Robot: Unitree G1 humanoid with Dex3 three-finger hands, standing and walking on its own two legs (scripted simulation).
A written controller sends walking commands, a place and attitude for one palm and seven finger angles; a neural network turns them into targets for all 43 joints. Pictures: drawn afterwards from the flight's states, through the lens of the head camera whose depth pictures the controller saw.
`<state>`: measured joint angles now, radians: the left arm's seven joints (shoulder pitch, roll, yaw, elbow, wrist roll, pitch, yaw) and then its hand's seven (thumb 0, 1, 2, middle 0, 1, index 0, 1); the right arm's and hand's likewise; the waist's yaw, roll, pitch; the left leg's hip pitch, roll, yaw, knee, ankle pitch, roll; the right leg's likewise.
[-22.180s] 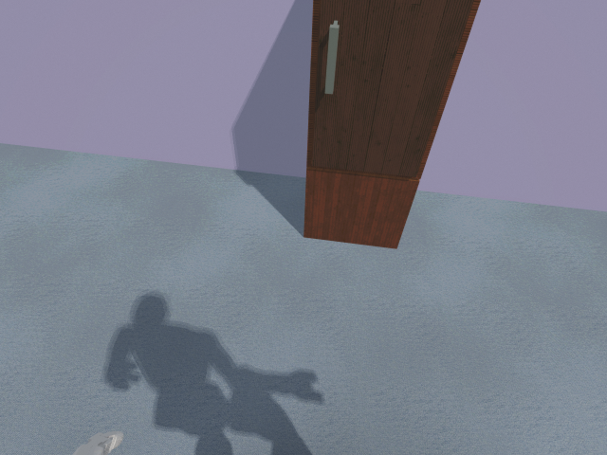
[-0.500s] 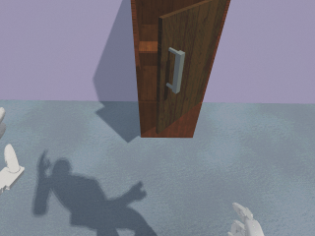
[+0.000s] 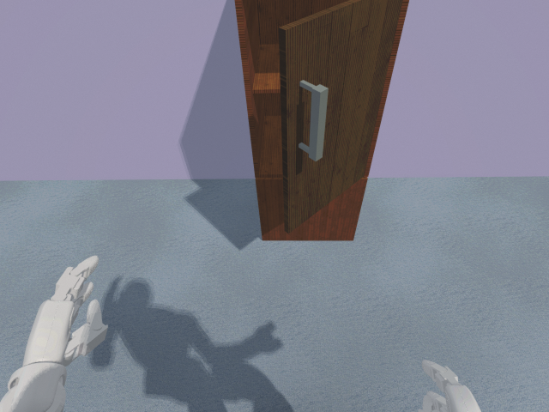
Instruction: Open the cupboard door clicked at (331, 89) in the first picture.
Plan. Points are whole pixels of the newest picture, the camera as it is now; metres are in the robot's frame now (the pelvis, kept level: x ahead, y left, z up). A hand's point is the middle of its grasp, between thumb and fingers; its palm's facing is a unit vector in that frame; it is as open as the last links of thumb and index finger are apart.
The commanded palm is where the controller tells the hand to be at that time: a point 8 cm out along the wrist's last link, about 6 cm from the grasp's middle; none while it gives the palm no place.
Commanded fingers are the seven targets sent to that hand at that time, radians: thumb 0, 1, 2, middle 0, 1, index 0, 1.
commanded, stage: let the arm hang, fingers relaxed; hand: left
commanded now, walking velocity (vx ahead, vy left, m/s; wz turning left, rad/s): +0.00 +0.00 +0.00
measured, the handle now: (310, 121) +0.68 -0.02 +0.05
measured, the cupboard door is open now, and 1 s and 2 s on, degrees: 44 44 44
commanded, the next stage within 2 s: look to check the result in 1.00 s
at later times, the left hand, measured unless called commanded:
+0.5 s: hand out of the picture -0.02 +0.18 -0.17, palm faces +0.04 -0.97 -0.24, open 7.3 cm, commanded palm none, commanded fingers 0.00 0.90 0.90 -0.20 -0.30 -0.20 -0.30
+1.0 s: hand out of the picture +0.01 +0.15 -0.17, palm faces +0.05 -0.98 -0.17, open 7.4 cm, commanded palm none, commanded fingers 0.00 0.90 0.90 -0.20 -0.30 -0.20 -0.30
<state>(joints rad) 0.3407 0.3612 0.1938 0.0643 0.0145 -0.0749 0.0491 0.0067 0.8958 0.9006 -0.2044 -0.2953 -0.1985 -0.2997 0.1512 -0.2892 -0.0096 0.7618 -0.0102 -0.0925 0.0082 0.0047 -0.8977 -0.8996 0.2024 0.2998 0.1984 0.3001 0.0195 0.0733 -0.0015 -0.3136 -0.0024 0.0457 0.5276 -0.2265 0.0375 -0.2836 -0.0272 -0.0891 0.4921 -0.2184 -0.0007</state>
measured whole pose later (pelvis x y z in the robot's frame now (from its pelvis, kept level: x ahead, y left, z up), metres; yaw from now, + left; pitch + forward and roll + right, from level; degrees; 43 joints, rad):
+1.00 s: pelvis +0.02 -0.01 +0.01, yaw +0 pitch -1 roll +0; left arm 0.28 0.12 0.02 1.15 0.01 0.00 0.03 0.01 0.92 0.90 -0.20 -0.29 -0.20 -0.30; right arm 0.30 -0.12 0.01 1.14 -0.02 0.00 -0.03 0.00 -0.90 -0.90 0.20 0.30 0.19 0.30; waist 0.00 0.01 0.05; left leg -0.19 0.00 0.04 0.42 -0.21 0.02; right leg -0.18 -0.02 -0.09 0.43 -0.22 -0.01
